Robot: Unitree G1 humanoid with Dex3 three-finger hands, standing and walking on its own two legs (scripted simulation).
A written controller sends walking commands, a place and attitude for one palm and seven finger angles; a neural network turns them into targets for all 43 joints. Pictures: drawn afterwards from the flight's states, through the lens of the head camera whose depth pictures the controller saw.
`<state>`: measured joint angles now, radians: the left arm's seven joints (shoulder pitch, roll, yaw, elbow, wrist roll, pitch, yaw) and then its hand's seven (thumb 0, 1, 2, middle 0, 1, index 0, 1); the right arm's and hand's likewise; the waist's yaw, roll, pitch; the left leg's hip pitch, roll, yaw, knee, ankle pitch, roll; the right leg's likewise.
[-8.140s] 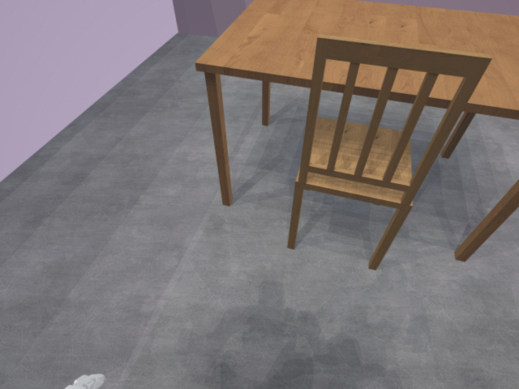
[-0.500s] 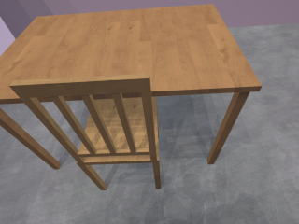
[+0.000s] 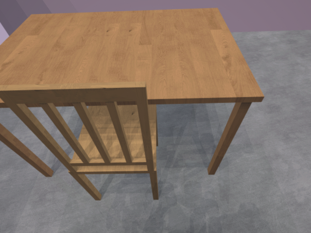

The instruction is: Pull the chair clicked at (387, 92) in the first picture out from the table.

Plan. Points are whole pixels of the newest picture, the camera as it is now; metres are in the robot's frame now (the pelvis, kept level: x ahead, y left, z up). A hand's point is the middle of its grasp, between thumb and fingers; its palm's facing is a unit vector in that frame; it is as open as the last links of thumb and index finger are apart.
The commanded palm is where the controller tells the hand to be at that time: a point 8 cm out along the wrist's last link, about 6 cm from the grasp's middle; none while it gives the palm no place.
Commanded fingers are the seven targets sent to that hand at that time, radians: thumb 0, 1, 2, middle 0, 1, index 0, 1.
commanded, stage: look again from close up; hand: left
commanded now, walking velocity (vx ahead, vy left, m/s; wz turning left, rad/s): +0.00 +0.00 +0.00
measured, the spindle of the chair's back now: (95, 136) +0.42 +0.24 -0.06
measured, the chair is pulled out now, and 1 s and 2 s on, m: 0.00 0.00 0.00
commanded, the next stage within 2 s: raise the hand toward the chair's back in 0.20 s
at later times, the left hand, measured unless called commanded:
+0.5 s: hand (82, 211) +0.18 +0.20 -0.04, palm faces +0.24 -0.97 -0.08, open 7.7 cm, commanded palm +0.11 +0.24 -0.07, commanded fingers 0.00 0.64 0.79 -0.17 -0.26 -0.17 -0.26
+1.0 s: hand (84, 227) +0.15 +0.20 -0.06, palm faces -0.02 -1.00 -0.03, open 11.7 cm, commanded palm +0.12 +0.26 -0.05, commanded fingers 0.00 0.06 0.54 -0.12 -0.17 -0.12 -0.17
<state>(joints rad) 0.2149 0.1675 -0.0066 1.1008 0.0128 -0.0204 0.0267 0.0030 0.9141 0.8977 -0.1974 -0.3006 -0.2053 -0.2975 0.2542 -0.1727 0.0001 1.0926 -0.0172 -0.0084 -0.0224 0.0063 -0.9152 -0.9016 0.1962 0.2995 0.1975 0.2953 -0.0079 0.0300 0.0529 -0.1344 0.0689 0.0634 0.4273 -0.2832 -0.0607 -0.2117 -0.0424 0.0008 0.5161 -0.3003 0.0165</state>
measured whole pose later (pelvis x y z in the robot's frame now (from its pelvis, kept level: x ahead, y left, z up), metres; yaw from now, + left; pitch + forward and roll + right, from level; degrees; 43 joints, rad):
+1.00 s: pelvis -0.07 +0.02 -0.11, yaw +4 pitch +16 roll -3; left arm 0.35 0.21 0.10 -0.06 -0.22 -0.33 -0.28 0.01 0.28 0.63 -0.13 -0.20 -0.14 -0.20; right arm 0.18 -0.16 0.04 0.54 0.01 -0.22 -0.04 0.01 -0.91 -0.90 0.20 0.30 0.20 0.30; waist 0.02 0.03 -0.14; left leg -1.01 0.05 -0.07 1.28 -0.56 -0.04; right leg -0.97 -0.07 -0.07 1.23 -0.53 0.04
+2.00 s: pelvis -0.04 +0.02 -0.08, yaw +4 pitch +16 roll -2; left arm 0.28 0.26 0.25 0.08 -0.29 -0.35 -0.33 -0.01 -0.50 0.30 -0.06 -0.08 -0.07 -0.08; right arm 0.23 -0.24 -0.01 0.57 0.02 -0.22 -0.05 0.02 -0.91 -0.90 0.20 0.30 0.20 0.30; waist -0.03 0.03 -0.15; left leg -0.89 0.06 -0.05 1.15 -0.54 -0.04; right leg -0.86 -0.07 -0.06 1.10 -0.51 0.04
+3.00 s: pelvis -0.04 +0.02 -0.10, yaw +3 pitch +18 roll -2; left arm 0.19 0.24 0.18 0.12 -0.23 -0.37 -0.25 -0.01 -0.50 0.30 -0.06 -0.08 -0.07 -0.08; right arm 0.22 -0.23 0.01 0.55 0.01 -0.20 -0.04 0.01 -0.91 -0.90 0.20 0.30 0.20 0.30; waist -0.04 0.03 -0.15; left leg -0.96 0.05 -0.04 1.20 -0.55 -0.03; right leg -0.94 -0.07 -0.04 1.16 -0.52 0.04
